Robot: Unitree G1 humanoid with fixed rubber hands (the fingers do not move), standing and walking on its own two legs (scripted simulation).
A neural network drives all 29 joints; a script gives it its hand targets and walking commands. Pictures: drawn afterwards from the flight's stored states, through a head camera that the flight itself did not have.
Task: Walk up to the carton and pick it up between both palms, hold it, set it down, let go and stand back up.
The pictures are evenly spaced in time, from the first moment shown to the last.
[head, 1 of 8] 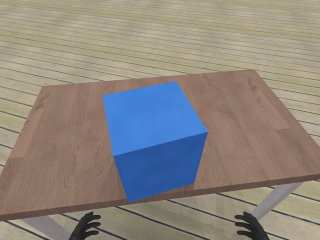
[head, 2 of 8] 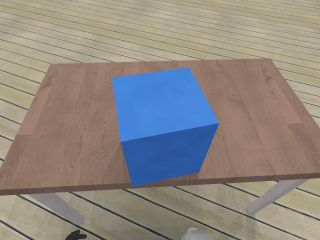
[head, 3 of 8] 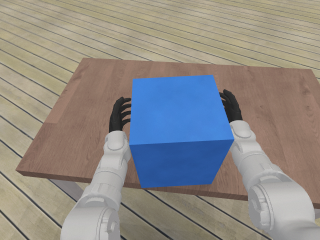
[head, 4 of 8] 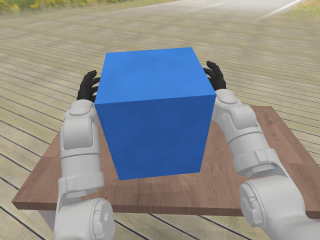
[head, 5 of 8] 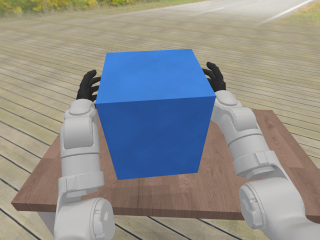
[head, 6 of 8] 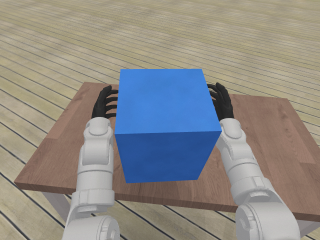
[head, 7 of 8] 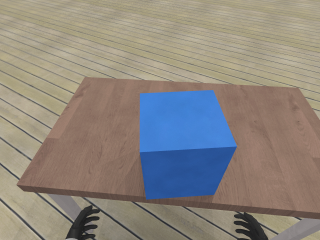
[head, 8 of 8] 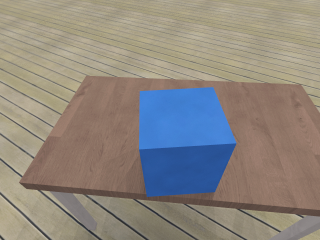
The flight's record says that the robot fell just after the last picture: no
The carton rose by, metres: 0.20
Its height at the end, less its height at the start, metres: +0.00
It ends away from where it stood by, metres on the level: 0.01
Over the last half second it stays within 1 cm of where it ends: yes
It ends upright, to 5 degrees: yes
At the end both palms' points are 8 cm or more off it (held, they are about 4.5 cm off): yes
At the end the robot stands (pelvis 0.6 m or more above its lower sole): yes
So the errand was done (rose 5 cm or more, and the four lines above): yes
